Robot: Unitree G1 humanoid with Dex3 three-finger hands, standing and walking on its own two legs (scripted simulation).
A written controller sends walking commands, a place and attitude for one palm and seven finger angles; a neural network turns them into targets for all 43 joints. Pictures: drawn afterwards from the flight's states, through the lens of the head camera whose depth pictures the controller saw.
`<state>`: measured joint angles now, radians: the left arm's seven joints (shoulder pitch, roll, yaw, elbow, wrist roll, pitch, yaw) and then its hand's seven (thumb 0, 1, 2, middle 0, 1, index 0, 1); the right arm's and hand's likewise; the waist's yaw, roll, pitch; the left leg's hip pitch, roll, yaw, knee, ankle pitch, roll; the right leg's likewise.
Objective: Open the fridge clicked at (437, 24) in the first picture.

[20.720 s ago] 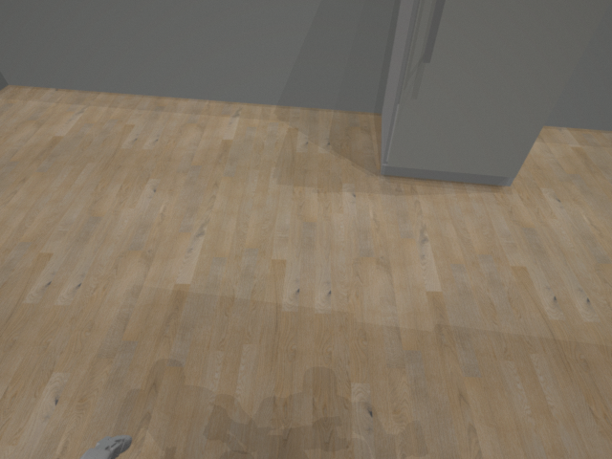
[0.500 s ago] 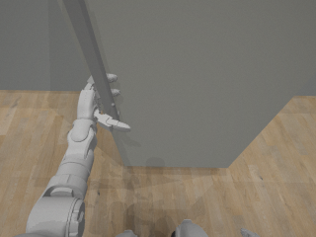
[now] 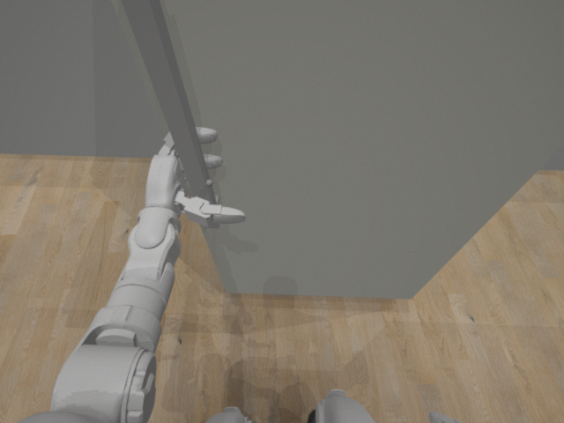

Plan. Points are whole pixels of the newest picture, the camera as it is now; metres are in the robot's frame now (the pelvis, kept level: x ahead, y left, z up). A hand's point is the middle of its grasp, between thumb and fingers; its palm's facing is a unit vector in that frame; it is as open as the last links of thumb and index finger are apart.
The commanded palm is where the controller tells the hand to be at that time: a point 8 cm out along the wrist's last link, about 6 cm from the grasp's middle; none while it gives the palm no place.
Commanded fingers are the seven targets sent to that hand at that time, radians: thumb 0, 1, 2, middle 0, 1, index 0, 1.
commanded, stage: grip the handle and tug to test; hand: left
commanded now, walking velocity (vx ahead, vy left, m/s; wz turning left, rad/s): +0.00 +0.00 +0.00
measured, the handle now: (186, 118) +0.49 +0.13 +0.15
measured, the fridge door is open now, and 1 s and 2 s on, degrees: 0 0 13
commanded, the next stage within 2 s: pull the door a little, standing still in 1.22 s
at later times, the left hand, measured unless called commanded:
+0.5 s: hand (207, 183) +0.43 +0.11 +0.07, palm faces -0.06 -1.00 -0.02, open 5.8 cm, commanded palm +0.41 +0.16 +0.07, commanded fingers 0.00 0.90 0.90 -0.45 -1.40 -0.45 -1.40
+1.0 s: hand (207, 183) +0.43 +0.11 +0.07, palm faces -0.06 -1.00 -0.02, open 5.8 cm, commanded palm +0.40 +0.16 +0.07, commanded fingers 0.00 0.90 0.90 -0.45 -1.40 -0.45 -1.40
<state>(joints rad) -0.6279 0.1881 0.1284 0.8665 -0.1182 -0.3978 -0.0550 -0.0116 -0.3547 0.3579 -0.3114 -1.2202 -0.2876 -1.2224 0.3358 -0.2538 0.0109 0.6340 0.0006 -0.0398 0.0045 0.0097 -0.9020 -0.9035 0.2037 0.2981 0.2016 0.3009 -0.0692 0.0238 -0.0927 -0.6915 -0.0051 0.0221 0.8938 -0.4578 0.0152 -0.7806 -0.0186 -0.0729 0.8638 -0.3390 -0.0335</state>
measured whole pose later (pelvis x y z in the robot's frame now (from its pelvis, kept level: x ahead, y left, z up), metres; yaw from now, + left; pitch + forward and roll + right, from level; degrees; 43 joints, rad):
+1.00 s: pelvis +0.01 +0.00 +0.00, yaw -1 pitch +14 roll +0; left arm -0.55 0.19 0.15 0.77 -0.13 -0.35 -0.07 0.01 0.70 0.80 -0.39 -1.40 -0.36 -1.40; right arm 0.34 -0.25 0.01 0.60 0.00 -0.03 0.01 0.01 -0.90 -0.90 0.20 0.30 0.20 0.30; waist -0.08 0.02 -0.10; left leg -0.66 0.00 0.04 0.87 -0.47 0.02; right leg -0.76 -0.01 -0.06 0.85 -0.34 -0.03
